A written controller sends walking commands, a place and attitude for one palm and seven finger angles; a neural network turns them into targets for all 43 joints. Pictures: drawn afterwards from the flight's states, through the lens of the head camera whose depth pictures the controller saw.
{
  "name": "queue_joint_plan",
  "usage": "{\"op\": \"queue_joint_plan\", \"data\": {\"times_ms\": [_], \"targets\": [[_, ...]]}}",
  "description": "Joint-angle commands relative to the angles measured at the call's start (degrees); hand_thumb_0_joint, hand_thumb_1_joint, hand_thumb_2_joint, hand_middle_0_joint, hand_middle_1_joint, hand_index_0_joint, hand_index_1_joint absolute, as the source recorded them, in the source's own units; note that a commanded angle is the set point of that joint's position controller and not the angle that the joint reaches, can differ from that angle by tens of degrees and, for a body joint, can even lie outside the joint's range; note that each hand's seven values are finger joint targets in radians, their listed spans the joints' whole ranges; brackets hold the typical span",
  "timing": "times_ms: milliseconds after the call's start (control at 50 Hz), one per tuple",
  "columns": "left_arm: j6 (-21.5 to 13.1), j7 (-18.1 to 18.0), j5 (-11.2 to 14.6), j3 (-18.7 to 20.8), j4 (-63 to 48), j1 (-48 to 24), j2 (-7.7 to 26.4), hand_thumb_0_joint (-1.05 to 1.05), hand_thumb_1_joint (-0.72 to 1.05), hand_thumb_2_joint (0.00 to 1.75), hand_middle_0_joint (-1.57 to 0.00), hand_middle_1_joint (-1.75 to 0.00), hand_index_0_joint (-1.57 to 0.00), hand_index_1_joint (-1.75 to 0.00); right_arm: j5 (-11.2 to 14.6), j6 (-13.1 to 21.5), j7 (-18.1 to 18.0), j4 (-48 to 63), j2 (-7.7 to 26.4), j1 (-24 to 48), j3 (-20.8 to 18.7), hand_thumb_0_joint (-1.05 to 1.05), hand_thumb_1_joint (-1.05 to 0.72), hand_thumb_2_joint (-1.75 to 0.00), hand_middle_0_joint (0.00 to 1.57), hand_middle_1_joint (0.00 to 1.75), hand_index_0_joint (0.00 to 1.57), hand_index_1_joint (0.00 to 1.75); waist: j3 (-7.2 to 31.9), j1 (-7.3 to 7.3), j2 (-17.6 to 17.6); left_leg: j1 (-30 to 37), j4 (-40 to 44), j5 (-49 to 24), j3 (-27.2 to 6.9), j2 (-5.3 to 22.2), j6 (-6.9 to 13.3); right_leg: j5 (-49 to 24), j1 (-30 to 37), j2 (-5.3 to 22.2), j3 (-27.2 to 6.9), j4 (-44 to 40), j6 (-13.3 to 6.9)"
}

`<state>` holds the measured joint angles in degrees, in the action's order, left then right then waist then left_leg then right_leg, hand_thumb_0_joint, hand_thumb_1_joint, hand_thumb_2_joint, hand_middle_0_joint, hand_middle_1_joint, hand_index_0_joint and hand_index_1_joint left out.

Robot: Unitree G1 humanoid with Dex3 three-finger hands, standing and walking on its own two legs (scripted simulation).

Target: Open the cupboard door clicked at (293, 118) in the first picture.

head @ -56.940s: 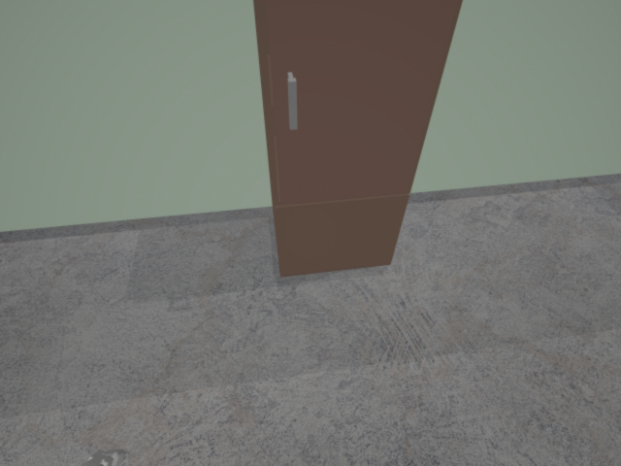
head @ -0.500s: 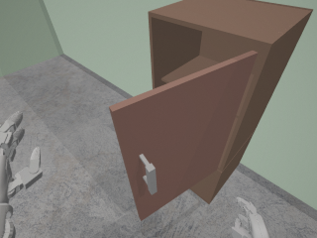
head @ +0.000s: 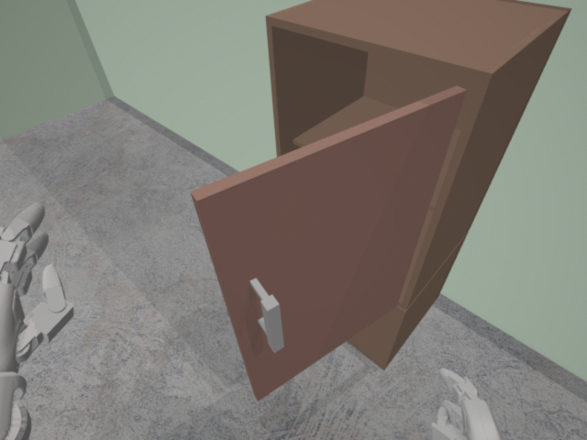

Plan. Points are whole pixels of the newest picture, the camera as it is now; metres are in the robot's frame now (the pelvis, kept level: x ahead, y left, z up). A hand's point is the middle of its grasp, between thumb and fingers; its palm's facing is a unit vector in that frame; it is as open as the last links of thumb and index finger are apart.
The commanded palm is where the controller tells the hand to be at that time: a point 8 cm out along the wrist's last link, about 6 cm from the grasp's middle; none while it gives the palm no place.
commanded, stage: step back with the hand held close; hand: left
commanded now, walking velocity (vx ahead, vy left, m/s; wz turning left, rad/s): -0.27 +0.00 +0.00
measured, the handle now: (266, 316) +0.29 +0.09 +0.01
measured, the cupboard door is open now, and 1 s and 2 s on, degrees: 76 76 76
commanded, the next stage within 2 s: stop stepping back and stand still in 1.06 s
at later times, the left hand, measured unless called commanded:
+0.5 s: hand (27, 356) +0.14 +0.28 +0.15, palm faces +0.38 -0.78 -0.51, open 7.4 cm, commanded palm +0.08 +0.32 +0.17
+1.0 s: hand out of the picture +0.02 +0.30 +0.15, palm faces +0.52 -0.73 -0.45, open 7.4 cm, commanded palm -0.03 +0.34 +0.17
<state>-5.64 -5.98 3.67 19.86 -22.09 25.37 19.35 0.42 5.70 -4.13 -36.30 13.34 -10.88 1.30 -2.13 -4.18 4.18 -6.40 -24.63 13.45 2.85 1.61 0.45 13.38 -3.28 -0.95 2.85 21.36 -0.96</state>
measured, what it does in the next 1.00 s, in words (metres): walks backwards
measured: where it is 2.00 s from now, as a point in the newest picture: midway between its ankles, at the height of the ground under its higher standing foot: outside the picture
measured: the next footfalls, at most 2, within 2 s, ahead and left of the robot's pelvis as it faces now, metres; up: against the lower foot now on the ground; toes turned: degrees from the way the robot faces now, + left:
left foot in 1.06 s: -0.11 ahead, +0.15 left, +0.00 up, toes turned +8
right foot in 1.42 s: -0.30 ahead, -0.09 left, +0.00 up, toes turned -3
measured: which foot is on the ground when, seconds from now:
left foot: down 0.00-0.88, up 0.90-1.00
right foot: down 0.00-1.00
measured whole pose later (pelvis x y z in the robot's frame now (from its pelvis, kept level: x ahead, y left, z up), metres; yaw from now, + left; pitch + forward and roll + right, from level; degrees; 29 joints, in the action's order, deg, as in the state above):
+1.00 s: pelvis -0.15 +0.03 -0.02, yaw +5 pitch -1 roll +1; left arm -12.3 -8.7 0.6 24.6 -31.6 30.2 21.6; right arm -0.3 3.4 -2.7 -36.1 11.7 -9.9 -1.2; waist -4.1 -2.1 -3.0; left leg -27.6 -53.1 25.6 3.2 -0.7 -0.7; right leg 8.0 -24.3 -0.2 -5.2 33.5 1.5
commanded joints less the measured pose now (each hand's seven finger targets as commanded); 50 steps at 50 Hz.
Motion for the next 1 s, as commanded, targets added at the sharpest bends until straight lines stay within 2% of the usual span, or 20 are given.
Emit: {"op": "queue_joint_plan", "data": {"times_ms": [0, 40, 120, 200, 240, 340, 440, 540, 600, 680, 740, 760, 800, 820, 840, 860, 880, 900, 940, 980], "targets": [[-5.62, -0.55, -0.56, 7.21, -8.78, -0.39, 10.93, 0.0, 0.9, 0.9, -0.2, -0.3, -0.2, -0.3, -0.26, 0.78, -0.51, 10.34, 6.28, 7.16, -2.83, 0.0, -0.9, -0.9, 0.2, 0.3, 0.2, 0.3, 3.41, 2.93, -6.1, 0.58, 0.33, -7.83, -2.34, 0.85, 2.0, -14.18, -8.7, 5.16, -7.49, -5.98, 0.56], [-5.9, -0.62, -0.68, 7.07, -11.43, 1.27, 11.17, 0.0, 0.9, 0.9, -0.2, -0.3, -0.2, -0.3, -0.42, -0.17, -0.61, 10.86, 6.75, 7.34, -3.31, 0.0, -0.9, -0.9, 0.2, 0.3, 0.2, 0.3, 6.72, 3.01, -2.62, 0.57, 0.79, -12.71, -2.03, 1.69, 1.7, -18.92, -6.53, 5.41, -5.93, -2.9, 0.79], [-5.62, -1.43, -0.82, 9.53, -14.98, 4.08, 13.67, 0.0, 0.9, 0.9, -0.2, -0.3, -0.2, -0.3, -0.16, -1.71, -0.81, 12.67, 6.58, 6.91, -3.84, 0.0, -0.9, -0.9, 0.2, 0.3, 0.2, 0.3, 11.12, 3.05, -3.86, -0.27, 0.24, -19.66, -2.13, 2.95, 1.41, -24.7, -4.7, 4.69, -5.73, 1.2, 1.18], [-5.77, -2.26, -0.73, 11.3, -16.97, 5.74, 15.18, 0.0, 0.9, 0.9, -0.2, -0.3, -0.2, -0.3, 0.19, -2.62, -1.21, 13.77, 6.12, 6.98, -4.18, 0.0, -0.9, -0.9, 0.2, 0.3, 0.2, 0.3, 11.55, 3.09, -3.04, -3.06, 0.19, -18.8, -2.54, 3.54, 1.5, -23.97, -4.59, 4.49, -6.17, 3.3, 1.14], [-6.19, -2.66, -0.79, 12.32, -18.35, 6.11, 16.16, 0.0, 0.9, 0.9, -0.2, -0.3, -0.2, -0.3, 0.09, -2.64, -1.43, 13.86, 6.45, 7.02, -4.4, 0.0, -0.9, -0.9, 0.2, 0.3, 0.2, 0.3, 11.56, 2.93, -0.31, -5.06, 0.78, -17.73, -3.41, 3.8, 1.68, -22.71, -4.0, 4.34, -6.05, 4.46, 1.05], [-6.82, -3.08, -1.09, 11.88, -19.17, 7.32, 14.84, 0.0, 0.9, 0.9, -0.2, -0.3, -0.2, -0.3, 0.22, -1.86, -1.3, 14.51, 6.75, 6.37, -4.54, 0.0, -0.9, -0.9, 0.2, 0.3, 0.2, 0.3, 9.49, 3.09, 1.34, -12.67, 3.23, -7.41, -5.46, 5.08, 2.55, -14.6, -3.34, 3.09, -6.05, 6.75, 1.29], [-8.01, -3.57, -2.03, 12.17, -18.47, 6.14, 14.27, 0.0, 0.9, 0.9, -0.2, -0.3, -0.2, -0.3, 0.21, -0.39, -1.29, 14.48, 7.37, 5.03, -4.72, 0.0, -0.9, -0.9, 0.2, 0.3, 0.2, 0.3, 5.06, 3.79, 0.61, -24.53, 5.92, 15.21, -7.76, 5.73, 4.03, -2.82, -2.64, 2.79, -7.46, 7.51, 1.23], [-9.33, -4.03, -2.78, 12.29, -19.77, 3.26, 14.52, 0.0, 0.9, 0.9, -0.2, -0.3, -0.2, -0.3, -0.32, 1.2, -1.41, 13.77, 7.46, 3.99, -4.81, 0.0, -0.9, -0.9, 0.2, 0.3, 0.2, 0.3, 3.58, 4.32, -1.43, -25.1, 3.32, 21.32, -8.49, 5.08, 3.89, 9.47, -8.46, 3.54, -9.42, 4.39, 0.49], [-9.83, -4.37, -2.93, 12.19, -20.51, 3.14, 13.96, 0.0, 0.9, 0.9, -0.2, -0.3, -0.2, -0.3, -0.44, 2.1, -1.36, 13.28, 7.2, 3.64, -4.52, 0.0, -0.9, -0.9, 0.2, 0.3, 0.2, 0.3, 4.66, 4.28, 0.62, -25.68, 4.97, 21.77, -9.89, 5.74, 4.01, 7.91, -7.63, 2.44, -8.33, 7.28, 0.72], [-10.55, -4.45, -3.22, 13.74, -20.54, 4.18, 14.12, 0.0, 0.9, 0.9, -0.2, -0.3, -0.2, -0.3, -0.41, 3.13, -1.36, 12.98, 6.85, 3.75, -4.67, 0.0, -0.9, -0.9, 0.2, 0.3, 0.2, 0.3, 6.61, 3.76, 3.73, -30.99, 9.51, 24.88, -13.08, 9.06, 5.42, 0.81, -0.44, -0.61, -5.77, 16.13, 1.51], [-10.86, -4.09, -3.65, 14.7, -19.92, 3.86, 14.3, 0.0, 0.9, 0.9, -0.2, -0.3, -0.2, -0.3, -0.57, 3.72, -1.11, 12.58, 7.3, 4.35, -5.09, 0.0, -0.9, -0.9, 0.2, 0.3, 0.2, 0.3, 5.69, 3.48, 7.61, -37.55, 11.57, 29.61, -13.97, 11.74, 6.61, 1.11, 3.85, -2.38, -5.08, 21.89, 1.74], [-10.81, -3.89, -3.47, 14.52, -19.53, 3.94, 13.97, 0.0, 0.9, 0.9, -0.2, -0.3, -0.2, -0.3, -0.53, 3.71, -0.93, 12.5, 6.86, 4.26, -5.09, 0.0, -0.9, -0.9, 0.2, 0.3, 0.2, 0.3, 5.25, 3.54, 6.07, -38.69, 11.08, 29.54, -13.82, 12.37, 6.82, 1.79, 4.06, -2.26, -5.26, 22.56, 1.51], [-10.9, -3.5, -3.03, 14.65, -18.97, 4.4, 14.27, 0.0, 0.9, 0.9, -0.2, -0.3, -0.2, -0.3, -0.31, 3.64, -0.54, 12.47, 6.49, 4.31, -5.52, 0.0, -0.9, -0.9, 0.2, 0.3, 0.2, 0.3, 3.37, 3.87, 0.47, -35.68, 4.33, 26.98, -9.76, 9.28, 5.21, 5.54, -2.69, -0.24, -10.58, 15.61, -0.34], [-10.81, -3.34, -2.99, 14.52, -19.07, 4.08, 14.39, 0.0, 0.9, 0.9, -0.2, -0.3, -0.2, -0.3, -0.33, 3.37, -0.33, 12.37, 6.36, 4.18, -5.75, 0.0, -0.9, -0.9, 0.2, 0.3, 0.2, 0.3, 2.15, 4.13, -3.03, -32.71, -2.54, 26.94, -5.66, 5.49, 3.26, 12.59, -10.21, 2.83, -16.93, 8.62, -2.14], [-10.7, -3.55, -2.83, 14.63, -19.54, 3.64, 15.16, 0.0, 0.9, 0.9, -0.2, -0.3, -0.2, -0.3, -0.56, 2.94, -0.05, 11.44, 6.03, 3.37, -6.11, 0.0, -0.9, -0.9, 0.2, 0.3, 0.2, 0.3, 1.84, 4.35, -7.99, -24.7, -14.06, 22.55, -3.07, 1.77, 0.88, 20.47, -21.82, 8.92, -26.08, -1.51, -5.16], [-10.07, -3.93, -2.39, 12.28, -19.06, 3.31, 14.42, 0.0, 0.9, 0.9, -0.2, -0.3, -0.2, -0.3, -0.6, 2.32, 0.63, 9.68, 4.2, 2.36, -5.64, 0.0, -0.9, -0.9, 0.2, 0.3, 0.2, 0.3, 3.1, 4.46, -16.16, -15.51, -29.05, 14.83, -1.12, -1.75, -1.6, 23.05, -32.06, 17.59, -34.57, -9.74, -9.07], [-9.47, -4.14, -2.52, 10.95, -18.72, 2.46, 14.22, 0.0, 0.9, 0.9, -0.2, -0.3, -0.2, -0.3, -0.81, 1.36, 1.44, 8.65, 3.91, 3.22, -5.45, 0.0, -0.9, -0.9, 0.2, 0.3, 0.2, 0.3, 5.13, 4.11, -18.86, -14.88, -39.63, 13.7, -2.94, -1.85, -1.64, 15.88, -30.93, 19.88, -33.49, -10.49, -10.42], [-9.18, -4.1, -2.7, 11.11, -18.95, 1.7, 14.57, 0.0, 0.9, 0.9, -0.2, -0.3, -0.2, -0.3, -1.02, 0.75, 1.61, 8.72, 3.5, 3.36, -5.11, 0.0, -0.9, -0.9, 0.2, 0.3, 0.2, 0.3, 6.31, 4.65, -17.9, -16.4, -40.79, 12.77, -3.18, -1.43, -1.65, 6.68, -27.03, 17.6, -28.69, -8.06, -9.1], [-9.28, -4.3, -3.21, 11.28, -20.59, -1.78, 15.8, 0.0, 0.9, 0.9, -0.2, -0.3, -0.2, -0.3, -0.6, 0.51, 0.86, 9.42, 3.04, 5.73, -4.56, 0.0, -0.9, -0.9, 0.2, 0.3, 0.2, 0.3, 3.49, 4.46, -16.07, -12.91, -29.65, 14.14, -2.39, -0.33, -1.09, -4.89, -26.1, 14.94, -22.63, -4.77, -7.07], [-9.34, -4.41, -2.95, 12.14, -20.73, -0.81, 15.75, 0.0, 0.9, 0.9, -0.2, -0.3, -0.2, -0.3, -0.92, 0.77, 0.06, 8.88, 3.37, 4.61, -3.89, 0.0, -0.9, -0.9, 0.2, 0.3, 0.2, 0.3, 4.87, 4.33, -11.51, -9.05, -13.12, 12.32, 0.08, -2.49, -0.62, -7.29, -23.0, 11.24, -19.06, -1.63, -4.13]]}}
